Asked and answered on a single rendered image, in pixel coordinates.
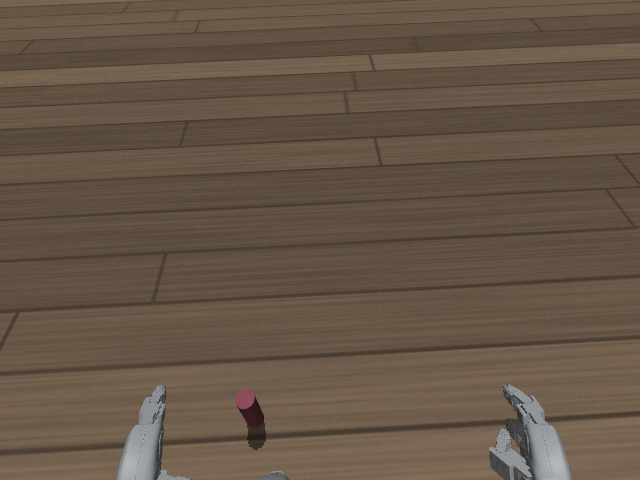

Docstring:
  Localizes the left robot hand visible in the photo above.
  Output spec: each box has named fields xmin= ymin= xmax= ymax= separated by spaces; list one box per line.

xmin=116 ymin=385 xmax=191 ymax=480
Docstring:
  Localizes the right robot hand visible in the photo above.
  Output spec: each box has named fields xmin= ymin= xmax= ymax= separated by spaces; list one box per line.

xmin=489 ymin=384 xmax=572 ymax=480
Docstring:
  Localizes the can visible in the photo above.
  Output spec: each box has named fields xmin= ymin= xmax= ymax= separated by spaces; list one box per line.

xmin=235 ymin=389 xmax=264 ymax=428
